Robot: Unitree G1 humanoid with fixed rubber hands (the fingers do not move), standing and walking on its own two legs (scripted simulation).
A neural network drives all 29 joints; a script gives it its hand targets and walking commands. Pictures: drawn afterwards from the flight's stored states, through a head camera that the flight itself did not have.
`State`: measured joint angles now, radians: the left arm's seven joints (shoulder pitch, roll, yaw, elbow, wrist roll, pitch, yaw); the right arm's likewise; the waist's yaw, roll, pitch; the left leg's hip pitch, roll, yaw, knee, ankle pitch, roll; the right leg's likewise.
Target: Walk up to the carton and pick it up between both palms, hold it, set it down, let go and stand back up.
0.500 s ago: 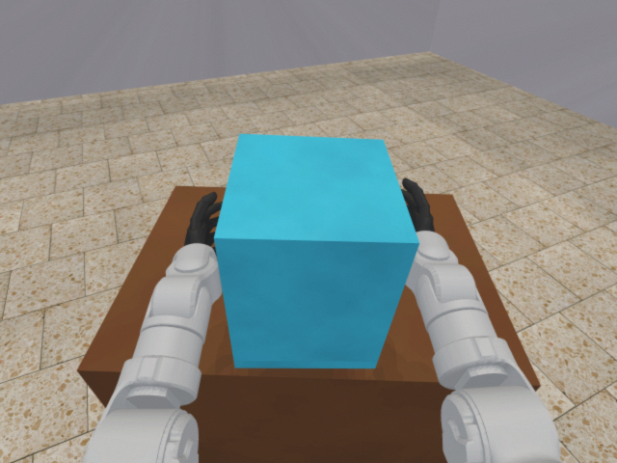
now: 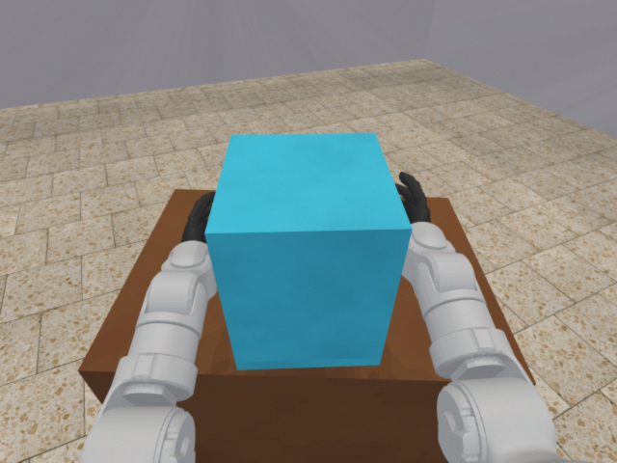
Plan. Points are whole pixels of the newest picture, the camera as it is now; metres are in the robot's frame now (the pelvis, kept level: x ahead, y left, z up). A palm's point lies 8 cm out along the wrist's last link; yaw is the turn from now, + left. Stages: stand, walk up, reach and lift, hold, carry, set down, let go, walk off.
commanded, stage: reach and lift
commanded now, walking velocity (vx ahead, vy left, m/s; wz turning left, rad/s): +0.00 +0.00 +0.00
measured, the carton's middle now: (306, 251) +0.39 +0.04 +0.13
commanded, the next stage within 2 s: hold in 0.48 s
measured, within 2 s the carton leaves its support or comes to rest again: neither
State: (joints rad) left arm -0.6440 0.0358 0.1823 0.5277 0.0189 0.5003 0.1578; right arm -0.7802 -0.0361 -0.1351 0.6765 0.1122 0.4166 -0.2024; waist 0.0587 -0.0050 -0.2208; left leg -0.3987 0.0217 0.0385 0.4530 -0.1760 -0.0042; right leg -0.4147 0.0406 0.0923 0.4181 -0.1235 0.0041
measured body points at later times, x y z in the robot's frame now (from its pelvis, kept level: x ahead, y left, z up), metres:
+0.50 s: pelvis +0.00 +0.00 +0.00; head -0.05 +0.00 +0.45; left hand +0.38 +0.18 +0.17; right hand +0.40 -0.12 +0.19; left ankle +0.03 +0.12 -0.74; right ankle +0.05 -0.12 -0.74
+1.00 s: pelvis +0.00 +0.00 +0.00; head -0.05 +0.00 +0.45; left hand +0.38 +0.17 +0.18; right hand +0.39 -0.13 +0.19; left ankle +0.03 +0.12 -0.74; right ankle +0.05 -0.12 -0.74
